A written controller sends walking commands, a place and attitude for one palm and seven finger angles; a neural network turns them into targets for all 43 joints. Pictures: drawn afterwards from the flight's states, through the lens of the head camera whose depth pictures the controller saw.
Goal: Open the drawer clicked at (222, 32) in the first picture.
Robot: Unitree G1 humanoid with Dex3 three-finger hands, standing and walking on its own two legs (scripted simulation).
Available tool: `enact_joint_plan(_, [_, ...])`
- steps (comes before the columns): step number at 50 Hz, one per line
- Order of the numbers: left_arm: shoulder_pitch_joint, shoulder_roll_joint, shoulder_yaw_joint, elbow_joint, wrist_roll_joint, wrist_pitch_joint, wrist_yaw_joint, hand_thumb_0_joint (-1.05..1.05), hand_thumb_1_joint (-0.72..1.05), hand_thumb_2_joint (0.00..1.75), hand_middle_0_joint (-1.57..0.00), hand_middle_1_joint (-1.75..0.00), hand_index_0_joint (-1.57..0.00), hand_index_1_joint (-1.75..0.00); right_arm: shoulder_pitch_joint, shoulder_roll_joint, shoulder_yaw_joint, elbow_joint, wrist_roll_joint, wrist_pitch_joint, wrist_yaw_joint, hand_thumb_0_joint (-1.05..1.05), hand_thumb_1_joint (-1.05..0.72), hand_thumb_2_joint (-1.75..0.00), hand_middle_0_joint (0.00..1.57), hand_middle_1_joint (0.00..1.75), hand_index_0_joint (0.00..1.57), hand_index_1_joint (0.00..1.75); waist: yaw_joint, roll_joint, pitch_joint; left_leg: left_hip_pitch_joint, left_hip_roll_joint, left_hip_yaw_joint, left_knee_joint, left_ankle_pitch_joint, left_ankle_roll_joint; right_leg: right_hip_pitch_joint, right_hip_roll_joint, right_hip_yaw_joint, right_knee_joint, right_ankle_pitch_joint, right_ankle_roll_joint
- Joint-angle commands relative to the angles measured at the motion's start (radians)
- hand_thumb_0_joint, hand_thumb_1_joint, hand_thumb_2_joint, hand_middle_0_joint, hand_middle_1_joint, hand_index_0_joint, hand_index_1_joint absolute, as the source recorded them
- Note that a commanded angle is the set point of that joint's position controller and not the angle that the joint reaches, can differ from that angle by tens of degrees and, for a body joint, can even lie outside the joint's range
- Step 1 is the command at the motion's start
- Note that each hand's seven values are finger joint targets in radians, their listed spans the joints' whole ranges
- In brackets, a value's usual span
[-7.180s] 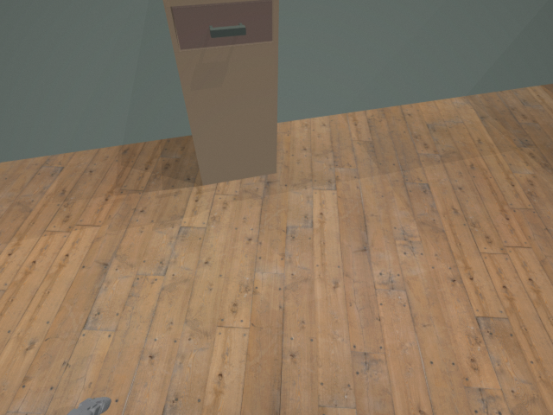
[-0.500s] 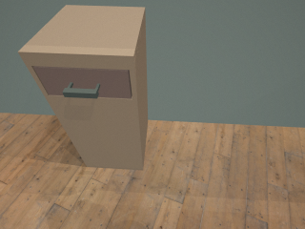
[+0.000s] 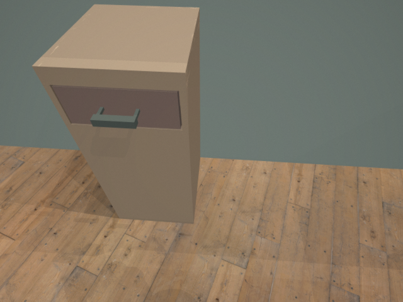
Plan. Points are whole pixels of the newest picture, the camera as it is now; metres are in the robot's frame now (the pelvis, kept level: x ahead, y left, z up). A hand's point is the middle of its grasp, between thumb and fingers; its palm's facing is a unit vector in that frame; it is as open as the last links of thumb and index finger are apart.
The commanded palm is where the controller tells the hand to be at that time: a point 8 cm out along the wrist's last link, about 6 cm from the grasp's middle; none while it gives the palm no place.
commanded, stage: look again from close up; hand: left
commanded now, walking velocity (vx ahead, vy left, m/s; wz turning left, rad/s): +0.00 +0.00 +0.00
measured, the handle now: (116, 116) +0.59 +0.28 +0.01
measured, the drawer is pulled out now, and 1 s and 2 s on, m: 0.00 0.00 0.00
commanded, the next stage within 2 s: shuffle to correct the standing spot in 0.36 s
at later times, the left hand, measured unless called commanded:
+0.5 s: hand out of the picture +0.00 +0.20 -0.17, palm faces +0.01 -0.98 -0.20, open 7.3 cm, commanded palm none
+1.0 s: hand out of the picture +0.06 +0.22 -0.17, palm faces +0.05 -0.97 -0.22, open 7.3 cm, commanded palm none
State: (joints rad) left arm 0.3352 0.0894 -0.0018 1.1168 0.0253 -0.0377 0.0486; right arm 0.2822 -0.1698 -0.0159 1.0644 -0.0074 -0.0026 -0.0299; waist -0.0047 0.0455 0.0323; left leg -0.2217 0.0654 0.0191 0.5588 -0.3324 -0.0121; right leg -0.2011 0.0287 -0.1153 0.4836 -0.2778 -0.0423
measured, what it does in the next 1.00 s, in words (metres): lifts its right foot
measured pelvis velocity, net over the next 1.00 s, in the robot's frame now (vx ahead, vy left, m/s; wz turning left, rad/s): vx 0.04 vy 0.05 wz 0.00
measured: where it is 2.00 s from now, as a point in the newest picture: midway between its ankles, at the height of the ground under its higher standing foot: outside the picture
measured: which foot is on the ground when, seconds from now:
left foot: down 0.00-1.00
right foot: down 0.00-0.78, up 0.80-1.00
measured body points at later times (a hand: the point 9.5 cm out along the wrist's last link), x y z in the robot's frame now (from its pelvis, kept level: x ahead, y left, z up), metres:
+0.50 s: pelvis +0.00 +0.03 +0.00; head +0.01 +0.03 +0.45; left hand +0.01 +0.25 -0.15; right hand -0.02 -0.18 -0.16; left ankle -0.02 +0.13 -0.73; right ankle -0.01 -0.09 -0.73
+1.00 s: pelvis +0.04 +0.05 +0.00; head +0.07 +0.04 +0.45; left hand +0.06 +0.28 -0.16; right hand +0.02 -0.16 -0.16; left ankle -0.02 +0.12 -0.73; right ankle +0.05 -0.07 -0.72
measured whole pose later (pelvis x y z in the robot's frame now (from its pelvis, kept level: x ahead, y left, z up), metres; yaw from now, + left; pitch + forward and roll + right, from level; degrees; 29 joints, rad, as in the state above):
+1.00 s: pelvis +0.04 +0.05 +0.00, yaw +0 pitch +0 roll +1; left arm 0.24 0.15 0.03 1.07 0.02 0.01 0.05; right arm 0.33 -0.12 0.02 1.08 -0.01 -0.03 -0.05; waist 0.01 0.00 0.07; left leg -0.10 -0.06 0.07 0.45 -0.34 0.07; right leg -0.33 -0.05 -0.07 0.70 -0.36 0.00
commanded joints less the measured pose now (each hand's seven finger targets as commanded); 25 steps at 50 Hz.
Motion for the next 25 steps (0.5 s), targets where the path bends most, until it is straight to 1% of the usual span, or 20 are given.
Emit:
enact_joint_plan(1, [0.028, 0.119, 0.017, -0.059, -0.011, -0.001, -0.001, 0.0, 0.9, 0.9, -0.2, -0.3, -0.2, -0.3, 0.119, -0.049, 0.001, -0.024, -0.012, -0.029, 0.001, 0.0, -0.9, -0.9, 0.2, 0.3, 0.2, 0.3, -0.012, 0.05, 0.022, -0.014, 0.063, -0.067, -0.125, 0.263, 0.053, -0.04, -0.117, 0.12, -0.048, 0.112, -0.012])
enact_joint_plan(2, [0.036, 0.124, 0.016, -0.053, -0.012, 0.006, -0.004, 0.0, 0.9, 0.9, -0.2, -0.3, -0.2, -0.3, 0.101, -0.054, 0.006, -0.027, -0.012, -0.031, -0.002, 0.0, -0.9, -0.9, 0.2, 0.3, 0.2, 0.3, 0.001, 0.072, 0.02, -0.033, 0.068, -0.081, -0.142, 0.292, 0.059, -0.01, -0.11, 0.103, -0.032, 0.11, -0.007])
enact_joint_plan(3, [0.042, 0.123, 0.016, -0.05, -0.011, 0.01, -0.005, 0.0, 0.9, 0.9, -0.2, -0.3, -0.2, -0.3, 0.091, -0.06, 0.007, -0.031, -0.01, -0.032, -0.005, 0.0, -0.9, -0.9, 0.2, 0.3, 0.2, 0.3, 0.006, 0.054, 0.03, -0.047, 0.069, -0.082, -0.154, 0.29, 0.061, 0.003, -0.106, 0.1, -0.03, 0.104, -0.003])
enact_joint_plan(4, [0.043, 0.123, 0.013, -0.048, -0.013, 0.012, -0.008, 0.0, 0.9, 0.9, -0.2, -0.3, -0.2, -0.3, 0.077, -0.061, 0.008, -0.035, -0.008, -0.031, -0.006, 0.0, -0.9, -0.9, 0.2, 0.3, 0.2, 0.3, 0.012, 0.011, 0.043, -0.056, 0.061, -0.078, -0.163, 0.246, 0.061, 0.006, -0.112, 0.102, -0.042, 0.102, 0.0])
enact_joint_plan(5, [0.039, 0.125, 0.013, -0.048, -0.013, 0.014, -0.01, 0.0, 0.9, 0.9, -0.2, -0.3, -0.2, -0.3, 0.078, -0.067, 0.01, -0.036, -0.008, -0.031, -0.007, 0.0, -0.9, -0.9, 0.2, 0.3, 0.2, 0.3, 0.008, -0.02, 0.045, -0.058, 0.055, -0.077, -0.171, 0.217, 0.06, 0.006, -0.113, 0.11, -0.045, 0.104, 0.0])
enact_joint_plan(7, [0.034, 0.128, 0.011, -0.05, -0.012, 0.018, -0.012, 0.0, 0.9, 0.9, -0.2, -0.3, -0.2, -0.3, 0.082, -0.071, 0.013, -0.028, -0.01, -0.032, -0.006, 0.0, -0.9, -0.9, 0.2, 0.3, 0.2, 0.3, 0.013, 0.004, 0.061, -0.068, 0.054, -0.086, -0.193, 0.199, 0.064, 0.006, -0.114, 0.105, -0.043, 0.091, 0.004])
enact_joint_plan(10, [0.03, 0.137, 0.011, -0.051, -0.014, 0.021, -0.014, 0.0, 0.9, 0.9, -0.2, -0.3, -0.2, -0.3, 0.084, -0.077, 0.016, -0.019, -0.01, -0.033, -0.007, 0.0, -0.9, -0.9, 0.2, 0.3, 0.2, 0.3, 0.013, -0.018, 0.06, -0.06, 0.049, -0.082, -0.203, 0.196, 0.065, 0.017, -0.12, 0.101, -0.044, 0.104, 0.008])
enact_joint_plan(11, [0.028, 0.137, 0.01, -0.052, -0.013, 0.023, -0.014, 0.0, 0.9, 0.9, -0.2, -0.3, -0.2, -0.3, 0.083, -0.08, 0.017, -0.016, -0.01, -0.033, -0.007, 0.0, -0.9, -0.9, 0.2, 0.3, 0.2, 0.3, 0.014, -0.011, 0.067, -0.065, 0.05, -0.088, -0.212, 0.188, 0.066, 0.012, -0.119, 0.099, -0.042, 0.092, 0.01])
enact_joint_plan(13, [0.029, 0.14, 0.011, -0.052, -0.014, 0.022, -0.015, 0.0, 0.9, 0.9, -0.2, -0.3, -0.2, -0.3, 0.086, -0.081, 0.018, -0.01, -0.011, -0.035, -0.007, 0.0, -0.9, -0.9, 0.2, 0.3, 0.2, 0.3, 0.016, -0.005, 0.043, -0.049, 0.049, -0.085, -0.212, 0.204, 0.068, 0.024, -0.122, 0.1, -0.039, 0.108, 0.01])
enact_joint_plan(14, [0.028, 0.143, 0.012, -0.053, -0.014, 0.022, -0.015, 0.0, 0.9, 0.9, -0.2, -0.3, -0.2, -0.3, 0.087, -0.08, 0.018, -0.007, -0.01, -0.035, -0.007, 0.0, -0.9, -0.9, 0.2, 0.3, 0.2, 0.3, 0.015, -0.018, 0.038, -0.043, 0.048, -0.08, -0.208, 0.212, 0.067, 0.028, -0.123, 0.101, -0.039, 0.118, 0.01])
enact_joint_plan(15, [0.026, 0.143, 0.012, -0.052, -0.014, 0.022, -0.015, 0.0, 0.9, 0.9, -0.2, -0.3, -0.2, -0.3, 0.09, -0.081, 0.018, -0.003, -0.01, -0.035, -0.007, 0.0, -0.9, -0.9, 0.2, 0.3, 0.2, 0.3, 0.013, -0.017, 0.032, -0.037, 0.048, -0.077, -0.209, 0.218, 0.067, 0.029, -0.124, 0.099, -0.037, 0.12, 0.011])
enact_joint_plan(18, [0.027, 0.139, 0.012, -0.049, -0.014, 0.023, -0.014, 0.0, 0.9, 0.9, -0.2, -0.3, -0.2, -0.3, 0.091, -0.078, 0.02, 0.009, -0.009, -0.036, -0.008, 0.0, -0.9, -0.9, 0.2, 0.3, 0.2, 0.3, 0.016, -0.024, 0.037, -0.033, 0.048, -0.078, -0.212, 0.23, 0.069, 0.028, -0.125, 0.1, -0.036, 0.124, 0.012])
enact_joint_plan(22, [0.027, 0.136, 0.012, -0.044, -0.013, 0.023, -0.013, 0.0, 0.9, 0.9, -0.2, -0.3, -0.2, -0.3, 0.1, -0.071, 0.02, 0.022, -0.008, -0.035, -0.008, 0.0, -0.9, -0.9, 0.2, 0.3, 0.2, 0.3, 0.012, -0.027, 0.042, -0.027, 0.046, -0.071, -0.211, 0.23, 0.068, 0.026, -0.125, 0.103, -0.035, 0.128, 0.012])
enact_joint_plan(23, [0.031, 0.134, 0.012, -0.042, -0.013, 0.023, -0.013, 0.0, 0.9, 0.9, -0.2, -0.3, -0.2, -0.3, 0.099, -0.07, 0.021, 0.024, -0.008, -0.035, -0.008, 0.0, -0.9, -0.9, 0.2, 0.3, 0.2, 0.3, 0.014, -0.021, 0.04, -0.026, 0.044, -0.072, -0.213, 0.223, 0.068, 0.026, -0.127, 0.104, -0.037, 0.126, 0.013])
enact_joint_plan(25, [0.042, 0.14, 0.017, -0.04, -0.01, 0.02, -0.015, 0.0, 0.9, 0.9, -0.2, -0.3, -0.2, -0.3, 0.099, -0.072, 0.019, 0.029, -0.009, -0.03, -0.005, 0.0, -0.9, -0.9, 0.2, 0.3, 0.2, 0.3, 0.017, -0.034, 0.043, -0.037, 0.03, -0.056, -0.198, 0.117, 0.07, 0.025, -0.134, 0.115, -0.038, 0.059, 0.002])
